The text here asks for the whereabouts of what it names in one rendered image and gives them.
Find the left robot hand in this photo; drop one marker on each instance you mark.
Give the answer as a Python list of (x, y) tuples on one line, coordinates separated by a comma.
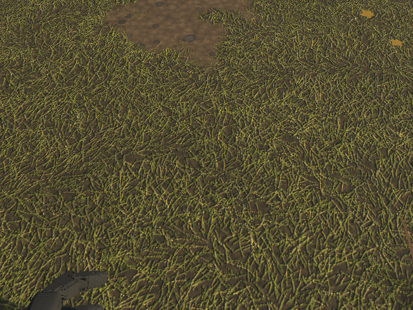
[(65, 287)]

